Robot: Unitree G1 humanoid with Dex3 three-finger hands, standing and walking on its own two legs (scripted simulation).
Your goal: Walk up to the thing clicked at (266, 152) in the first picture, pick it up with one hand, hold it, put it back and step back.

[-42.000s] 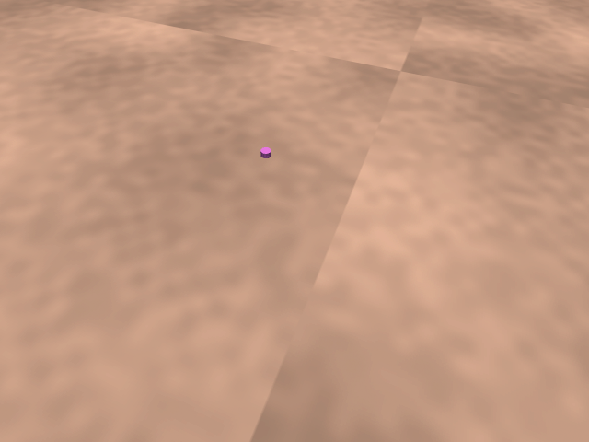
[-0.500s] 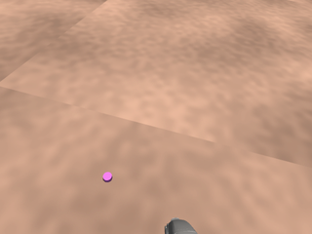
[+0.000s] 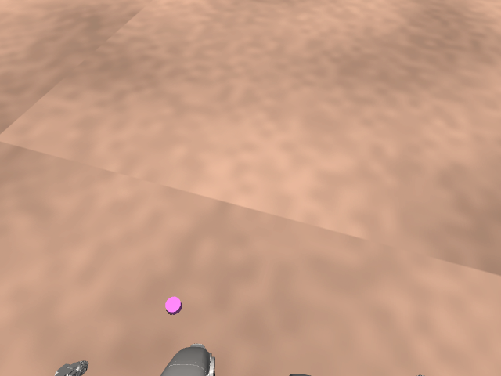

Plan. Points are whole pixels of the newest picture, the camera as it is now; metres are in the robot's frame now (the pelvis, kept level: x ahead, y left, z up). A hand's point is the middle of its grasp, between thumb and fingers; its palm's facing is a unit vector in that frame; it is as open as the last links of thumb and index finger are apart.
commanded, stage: walk up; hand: left
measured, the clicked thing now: (173, 305) +0.41 +0.28 -0.75
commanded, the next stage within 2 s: stand in 1.74 s
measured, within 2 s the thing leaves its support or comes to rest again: neither
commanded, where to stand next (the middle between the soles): +0.04 +0.02 m, yaw +4 degrees
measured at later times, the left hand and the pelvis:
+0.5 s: hand out of the picture +0.03 +0.27 -0.14, palm faces -0.02 -0.90 -0.43, open 7.4 cm; pelvis -0.01 -0.01 -0.01, yaw -1 degrees
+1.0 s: hand out of the picture +0.06 +0.26 -0.14, palm faces +0.01 -0.94 -0.34, open 7.4 cm; pelvis -0.03 +0.00 +0.01, yaw +2 degrees
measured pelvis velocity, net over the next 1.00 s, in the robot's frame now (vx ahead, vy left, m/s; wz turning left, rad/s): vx -0.03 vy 0.00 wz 0.03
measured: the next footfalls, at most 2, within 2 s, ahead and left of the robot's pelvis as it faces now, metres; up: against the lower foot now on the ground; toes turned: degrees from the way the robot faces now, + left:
left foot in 0.04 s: +0.13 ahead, +0.12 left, +0.00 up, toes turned +2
right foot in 0.36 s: +0.00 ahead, -0.14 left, +0.00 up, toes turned -4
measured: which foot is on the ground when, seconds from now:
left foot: up 0.00-0.02, down 0.04-0.40, up 0.42-0.58, down 0.60-1.00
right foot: down 0.00-0.08, up 0.10-0.34, down 0.36-1.00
